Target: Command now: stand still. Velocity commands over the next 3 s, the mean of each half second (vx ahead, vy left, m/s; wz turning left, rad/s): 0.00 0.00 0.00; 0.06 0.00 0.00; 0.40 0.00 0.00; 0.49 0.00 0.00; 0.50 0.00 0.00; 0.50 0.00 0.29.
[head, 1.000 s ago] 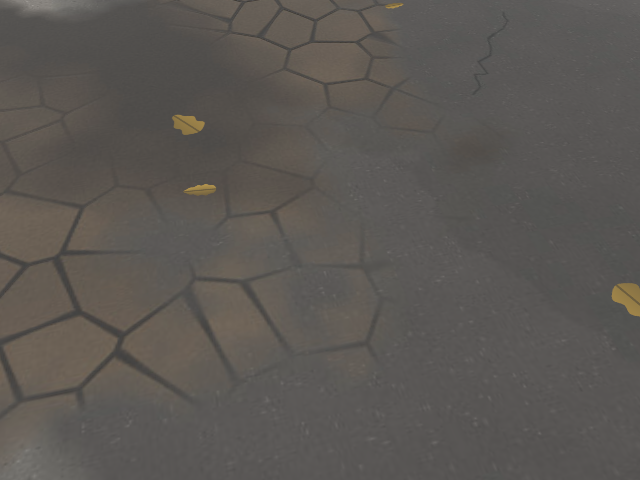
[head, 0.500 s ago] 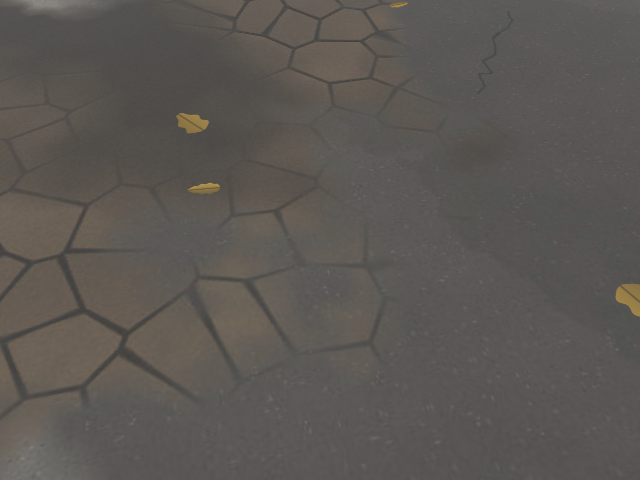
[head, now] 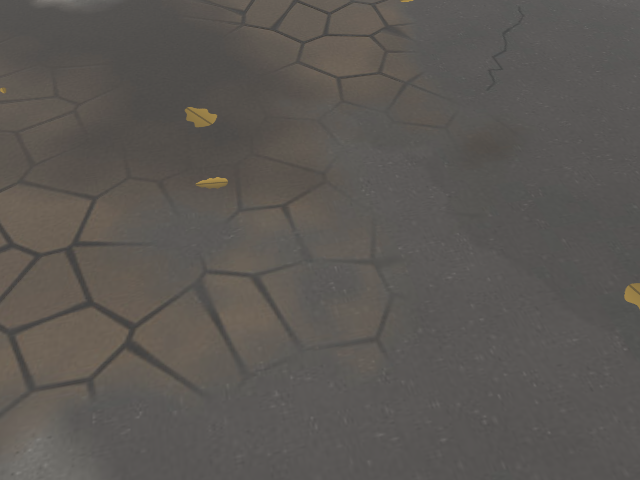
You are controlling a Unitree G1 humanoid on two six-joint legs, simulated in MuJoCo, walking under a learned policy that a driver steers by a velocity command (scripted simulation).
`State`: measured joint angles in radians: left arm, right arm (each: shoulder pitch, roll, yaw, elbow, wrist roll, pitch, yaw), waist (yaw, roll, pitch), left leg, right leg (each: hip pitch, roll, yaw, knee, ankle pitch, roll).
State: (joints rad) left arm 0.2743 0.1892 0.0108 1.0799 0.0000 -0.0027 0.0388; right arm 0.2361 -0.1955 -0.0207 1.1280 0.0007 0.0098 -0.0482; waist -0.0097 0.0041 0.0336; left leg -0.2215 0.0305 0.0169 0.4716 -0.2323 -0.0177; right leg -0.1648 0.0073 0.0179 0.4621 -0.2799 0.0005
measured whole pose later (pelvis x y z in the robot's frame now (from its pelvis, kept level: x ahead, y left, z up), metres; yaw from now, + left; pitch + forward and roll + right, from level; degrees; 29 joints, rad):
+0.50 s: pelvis +0.00 +0.00 +0.00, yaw +0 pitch -1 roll +0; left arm 0.29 0.17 0.01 1.11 0.00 0.00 0.04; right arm 0.28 -0.18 -0.02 1.12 0.00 0.00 -0.05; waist 0.00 0.00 0.03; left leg -0.23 0.03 0.02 0.48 -0.24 -0.01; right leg -0.17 0.00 0.02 0.47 -0.29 0.01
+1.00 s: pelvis +0.02 +0.01 -0.01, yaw +0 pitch +0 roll +0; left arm 0.38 0.17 0.02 1.10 -0.03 -0.03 0.04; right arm 0.36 -0.17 -0.03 1.11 0.02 -0.03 -0.04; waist 0.00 0.00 -0.02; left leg -0.27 0.01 0.01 0.61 -0.43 0.04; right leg -0.21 0.00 0.03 0.59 -0.45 -0.04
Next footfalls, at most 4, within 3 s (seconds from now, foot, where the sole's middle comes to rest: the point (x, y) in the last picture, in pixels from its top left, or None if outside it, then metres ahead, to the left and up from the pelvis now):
1.58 right None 0.48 -0.08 -0.78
2.12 left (261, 369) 0.77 0.16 -0.78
2.68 right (355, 259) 1.10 -0.07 -0.78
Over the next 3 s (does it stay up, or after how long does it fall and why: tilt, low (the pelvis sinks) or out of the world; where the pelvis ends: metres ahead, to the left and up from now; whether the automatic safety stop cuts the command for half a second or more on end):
stays up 1.07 0.02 0.01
